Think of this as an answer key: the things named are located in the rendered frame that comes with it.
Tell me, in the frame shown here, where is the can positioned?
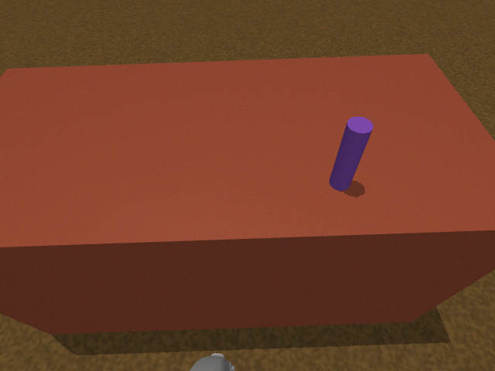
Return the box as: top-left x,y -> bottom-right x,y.
329,117 -> 374,191

